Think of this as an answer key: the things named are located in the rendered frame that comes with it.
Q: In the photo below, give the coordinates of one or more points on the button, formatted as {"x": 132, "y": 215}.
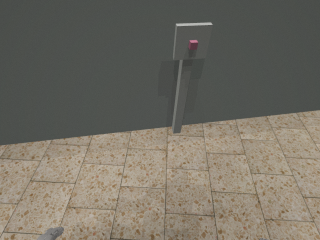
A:
{"x": 193, "y": 44}

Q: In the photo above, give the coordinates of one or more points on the panel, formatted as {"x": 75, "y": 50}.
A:
{"x": 184, "y": 32}

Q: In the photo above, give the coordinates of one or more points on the robot left hand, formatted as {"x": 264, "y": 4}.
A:
{"x": 51, "y": 233}

